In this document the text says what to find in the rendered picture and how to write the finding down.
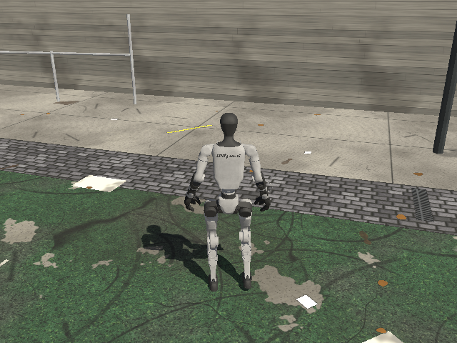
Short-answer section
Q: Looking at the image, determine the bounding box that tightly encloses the robot left shin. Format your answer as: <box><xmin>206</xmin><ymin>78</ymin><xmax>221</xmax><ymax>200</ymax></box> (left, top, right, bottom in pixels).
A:
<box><xmin>207</xmin><ymin>237</ymin><xmax>218</xmax><ymax>282</ymax></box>

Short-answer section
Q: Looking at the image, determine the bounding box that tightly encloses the right robot hand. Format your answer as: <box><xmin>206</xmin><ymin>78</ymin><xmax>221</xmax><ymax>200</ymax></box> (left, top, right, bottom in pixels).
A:
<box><xmin>254</xmin><ymin>197</ymin><xmax>271</xmax><ymax>212</ymax></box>

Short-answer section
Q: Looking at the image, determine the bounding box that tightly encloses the left robot hand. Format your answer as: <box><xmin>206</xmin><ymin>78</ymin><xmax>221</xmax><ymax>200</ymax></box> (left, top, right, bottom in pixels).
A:
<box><xmin>184</xmin><ymin>196</ymin><xmax>201</xmax><ymax>212</ymax></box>

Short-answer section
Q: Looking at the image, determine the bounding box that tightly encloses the left robot forearm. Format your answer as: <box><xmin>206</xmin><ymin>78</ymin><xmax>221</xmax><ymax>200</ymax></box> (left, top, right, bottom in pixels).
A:
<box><xmin>186</xmin><ymin>172</ymin><xmax>201</xmax><ymax>198</ymax></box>

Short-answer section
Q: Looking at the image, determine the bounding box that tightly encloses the robot right upper arm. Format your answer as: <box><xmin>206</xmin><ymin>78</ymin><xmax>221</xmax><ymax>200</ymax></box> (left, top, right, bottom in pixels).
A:
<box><xmin>243</xmin><ymin>144</ymin><xmax>263</xmax><ymax>183</ymax></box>

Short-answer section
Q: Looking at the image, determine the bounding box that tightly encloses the right robot forearm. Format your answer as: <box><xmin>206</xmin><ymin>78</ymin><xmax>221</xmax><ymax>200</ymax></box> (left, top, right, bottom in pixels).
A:
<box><xmin>256</xmin><ymin>172</ymin><xmax>269</xmax><ymax>199</ymax></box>

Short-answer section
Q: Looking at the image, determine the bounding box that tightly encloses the robot left upper arm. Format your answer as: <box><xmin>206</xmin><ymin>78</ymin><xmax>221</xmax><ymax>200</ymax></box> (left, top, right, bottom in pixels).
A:
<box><xmin>194</xmin><ymin>144</ymin><xmax>214</xmax><ymax>183</ymax></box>

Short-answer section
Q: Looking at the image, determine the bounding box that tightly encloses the humanoid robot torso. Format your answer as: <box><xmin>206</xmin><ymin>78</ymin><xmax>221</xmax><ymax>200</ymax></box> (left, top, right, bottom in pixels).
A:
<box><xmin>212</xmin><ymin>140</ymin><xmax>246</xmax><ymax>214</ymax></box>

